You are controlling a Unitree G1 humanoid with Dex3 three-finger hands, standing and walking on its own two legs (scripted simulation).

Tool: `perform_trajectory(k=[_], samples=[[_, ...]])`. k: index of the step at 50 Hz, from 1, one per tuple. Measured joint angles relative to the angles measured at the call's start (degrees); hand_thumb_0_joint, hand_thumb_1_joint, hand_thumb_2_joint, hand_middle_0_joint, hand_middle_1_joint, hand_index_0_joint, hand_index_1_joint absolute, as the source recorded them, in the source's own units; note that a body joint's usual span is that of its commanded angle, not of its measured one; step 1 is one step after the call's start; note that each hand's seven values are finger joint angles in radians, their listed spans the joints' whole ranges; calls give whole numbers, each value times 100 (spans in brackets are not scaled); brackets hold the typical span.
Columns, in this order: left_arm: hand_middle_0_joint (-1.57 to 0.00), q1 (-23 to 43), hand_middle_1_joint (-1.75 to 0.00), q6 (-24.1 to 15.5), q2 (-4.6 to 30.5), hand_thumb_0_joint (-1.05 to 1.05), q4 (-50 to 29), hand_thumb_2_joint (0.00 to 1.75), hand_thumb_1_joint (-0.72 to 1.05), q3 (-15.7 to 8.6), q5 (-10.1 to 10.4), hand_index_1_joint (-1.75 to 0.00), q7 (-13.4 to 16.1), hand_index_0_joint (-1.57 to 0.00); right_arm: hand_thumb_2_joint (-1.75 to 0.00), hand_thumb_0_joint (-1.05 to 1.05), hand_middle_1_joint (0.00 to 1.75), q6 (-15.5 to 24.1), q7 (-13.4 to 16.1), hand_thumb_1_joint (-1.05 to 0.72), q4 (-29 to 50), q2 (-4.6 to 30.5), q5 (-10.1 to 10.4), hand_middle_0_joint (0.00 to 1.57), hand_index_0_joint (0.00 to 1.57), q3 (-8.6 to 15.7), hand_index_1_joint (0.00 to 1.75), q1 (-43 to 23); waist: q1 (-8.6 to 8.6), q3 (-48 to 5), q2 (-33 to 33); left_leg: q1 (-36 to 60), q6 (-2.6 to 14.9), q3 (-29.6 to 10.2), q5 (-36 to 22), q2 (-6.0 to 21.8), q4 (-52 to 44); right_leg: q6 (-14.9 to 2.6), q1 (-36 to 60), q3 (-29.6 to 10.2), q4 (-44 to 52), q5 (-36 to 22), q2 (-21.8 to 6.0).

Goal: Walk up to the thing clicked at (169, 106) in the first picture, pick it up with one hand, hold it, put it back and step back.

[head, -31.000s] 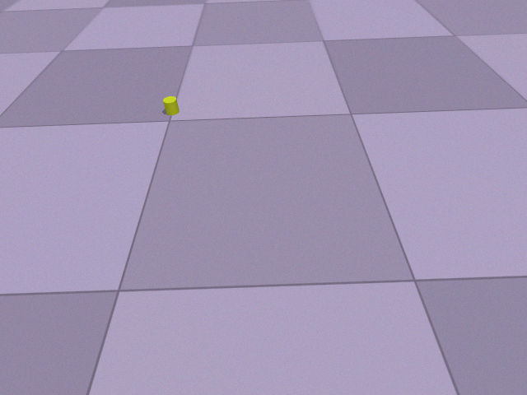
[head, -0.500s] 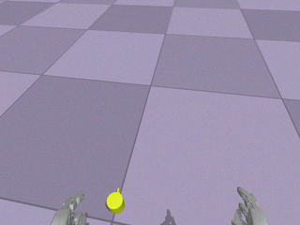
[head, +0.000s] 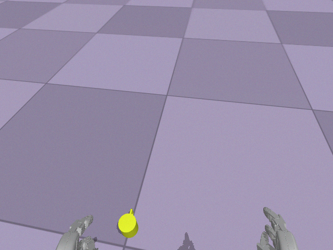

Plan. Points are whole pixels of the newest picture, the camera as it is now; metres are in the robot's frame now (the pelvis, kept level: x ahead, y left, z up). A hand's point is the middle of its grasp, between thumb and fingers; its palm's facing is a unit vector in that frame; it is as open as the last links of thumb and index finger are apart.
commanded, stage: home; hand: left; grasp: from above
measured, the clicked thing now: (129, 222) +0.43 +0.22 -0.66
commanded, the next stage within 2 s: stand in 0.12 s
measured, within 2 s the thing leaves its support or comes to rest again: neither
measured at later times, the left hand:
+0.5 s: hand out of the picture +0.11 +0.24 -0.10, palm faces +0.03 -0.94 -0.35, open 7.4 cm
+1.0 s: hand out of the picture +0.03 +0.24 -0.10, palm faces +0.05 -0.94 -0.33, open 7.4 cm
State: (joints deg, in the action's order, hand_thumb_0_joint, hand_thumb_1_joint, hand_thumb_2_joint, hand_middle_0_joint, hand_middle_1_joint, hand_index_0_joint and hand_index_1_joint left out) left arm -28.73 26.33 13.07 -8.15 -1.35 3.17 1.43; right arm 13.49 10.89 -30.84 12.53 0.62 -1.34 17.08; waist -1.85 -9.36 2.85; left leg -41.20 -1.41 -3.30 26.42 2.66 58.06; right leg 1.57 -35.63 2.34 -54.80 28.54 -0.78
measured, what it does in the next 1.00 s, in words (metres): rises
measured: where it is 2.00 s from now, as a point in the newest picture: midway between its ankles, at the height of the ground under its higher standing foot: outside the picture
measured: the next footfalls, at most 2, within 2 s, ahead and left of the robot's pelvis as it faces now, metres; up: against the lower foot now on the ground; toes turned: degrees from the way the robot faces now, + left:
none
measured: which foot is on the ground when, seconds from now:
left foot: down 0.00-1.00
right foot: down 0.00-1.00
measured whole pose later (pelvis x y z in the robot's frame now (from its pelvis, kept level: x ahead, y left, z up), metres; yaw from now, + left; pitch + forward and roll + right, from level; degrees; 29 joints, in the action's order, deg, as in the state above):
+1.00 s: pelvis +0.00 +0.01 +0.06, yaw +1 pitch -4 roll +0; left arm -11.9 0.5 16.4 61.9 -1.8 -1.8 1.9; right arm 0.1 1.2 -61.8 16.4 -1.1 1.9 9.3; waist 1.4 3.2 1.0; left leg -10.5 -0.4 -1.4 12.3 0.4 26.8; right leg 2.5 -5.8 1.8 -24.8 14.8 -3.0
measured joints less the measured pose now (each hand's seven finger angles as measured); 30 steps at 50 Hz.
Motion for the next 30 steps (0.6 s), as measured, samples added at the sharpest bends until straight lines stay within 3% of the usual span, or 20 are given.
perform_trajectory(k=[11,14,17,22,30], samples=[[-20,-8,-29,-15,14,1,-27,89,91,-8,17,-30,14,-20,-90,1,30,-28,-1,-90,20,6,9,21,20,-4,30,-3,-2,1,11,-26,-1,-5,16,2,22,-1,-24,2,-20,17,3],[-20,744,-29,-1096,140,1,1358,89,90,170,-388,-30,66,-20,-90,1,30,-365,-320,-90,-613,111,-408,21,20,88,30,-340,186,534,-154,529,52,85,-98,-98,-233,-6,455,-67,85,-13,-103],[-20,1327,-29,-1736,245,1,2739,89,90,135,-585,-30,61,-20,-90,1,30,-829,-719,-90,-1184,285,-507,21,20,79,30,-605,307,793,-292,923,77,168,-261,-182,-578,1,771,-132,287,-109,-194],[-20,1515,-30,-2141,379,1,4039,89,90,-33,-592,-30,57,-20,-90,1,30,-1043,-1008,-90,-1611,417,-359,21,21,280,30,-634,357,1011,-358,1399,102,262,-425,-216,-1002,50,1186,-209,647,-268,-236],[-20,1437,-30,-2398,381,1,5472,89,91,-144,-579,-30,64,-20,-90,1,30,-1240,-1023,-91,-2180,469,-331,21,20,416,30,-561,343,1104,-288,1990,132,246,-652,-209,-1595,82,1840,-166,1378,-578,-224]])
